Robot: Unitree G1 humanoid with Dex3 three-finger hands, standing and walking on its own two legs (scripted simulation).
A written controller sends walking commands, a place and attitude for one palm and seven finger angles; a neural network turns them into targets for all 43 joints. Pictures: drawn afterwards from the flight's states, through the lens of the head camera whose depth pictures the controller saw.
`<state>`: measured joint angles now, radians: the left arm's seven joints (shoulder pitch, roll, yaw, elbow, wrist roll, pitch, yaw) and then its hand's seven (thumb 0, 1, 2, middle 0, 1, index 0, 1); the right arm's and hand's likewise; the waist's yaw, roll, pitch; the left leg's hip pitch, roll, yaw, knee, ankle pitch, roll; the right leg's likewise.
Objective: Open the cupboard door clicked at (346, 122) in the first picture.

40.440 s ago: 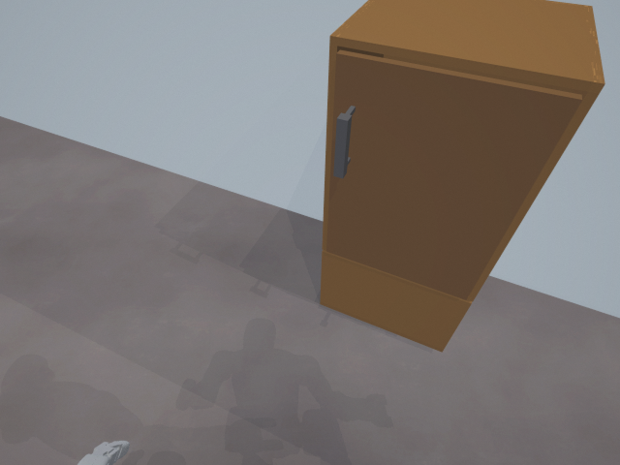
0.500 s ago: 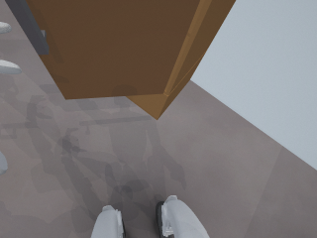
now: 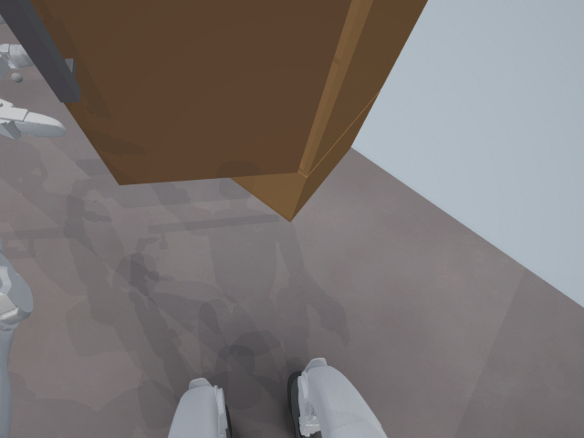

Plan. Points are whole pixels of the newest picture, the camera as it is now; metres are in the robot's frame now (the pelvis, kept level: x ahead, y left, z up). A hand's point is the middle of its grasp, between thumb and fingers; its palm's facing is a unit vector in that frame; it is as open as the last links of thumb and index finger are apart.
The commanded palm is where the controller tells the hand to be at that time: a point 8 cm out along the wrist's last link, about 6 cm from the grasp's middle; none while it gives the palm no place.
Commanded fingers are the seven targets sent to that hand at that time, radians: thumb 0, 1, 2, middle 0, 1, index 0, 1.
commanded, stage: slide the fingers in behind the handle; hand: left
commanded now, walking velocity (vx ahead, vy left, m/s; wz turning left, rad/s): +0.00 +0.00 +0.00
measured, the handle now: (45, 38) +0.60 +0.24 +0.08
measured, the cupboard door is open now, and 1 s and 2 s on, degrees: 45 45 45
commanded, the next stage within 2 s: close the thumb around the handle in 1.02 s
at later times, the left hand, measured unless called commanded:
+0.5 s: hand (55, 78) +0.55 +0.22 +0.08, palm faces +0.01 -1.00 -0.01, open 14.0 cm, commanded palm +0.53 +0.25 +0.08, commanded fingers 0.00 -0.50 0.30 -0.30 -1.20 -0.30 -1.20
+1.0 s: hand (60, 76) +0.55 +0.21 +0.08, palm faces +0.02 -1.00 -0.02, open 14.0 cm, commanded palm +0.52 +0.25 +0.08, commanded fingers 0.00 -0.50 0.30 -0.30 -1.20 -0.30 -1.20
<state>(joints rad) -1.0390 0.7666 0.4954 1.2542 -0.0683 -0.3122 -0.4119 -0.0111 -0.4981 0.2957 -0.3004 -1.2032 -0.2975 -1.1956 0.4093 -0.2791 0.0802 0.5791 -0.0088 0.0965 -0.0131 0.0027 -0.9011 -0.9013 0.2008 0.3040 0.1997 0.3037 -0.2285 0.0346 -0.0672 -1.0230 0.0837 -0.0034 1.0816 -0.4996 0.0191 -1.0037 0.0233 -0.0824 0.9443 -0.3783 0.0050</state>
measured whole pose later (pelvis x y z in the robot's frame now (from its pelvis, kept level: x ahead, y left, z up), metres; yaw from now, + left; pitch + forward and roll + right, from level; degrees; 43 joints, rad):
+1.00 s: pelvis +0.01 +0.00 +0.00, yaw +0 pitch +25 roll -4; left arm -1.02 0.62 0.43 1.22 -0.06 -0.37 -0.28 -0.01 -0.50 0.30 -0.30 -1.20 -0.30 -1.20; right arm 0.43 -0.26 0.06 0.61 -0.03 0.08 0.01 0.00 -0.90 -0.90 0.20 0.30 0.20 0.30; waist -0.21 0.04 -0.09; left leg -1.00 0.07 0.01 1.07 -0.51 0.02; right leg -0.99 0.01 -0.07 0.94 -0.39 0.01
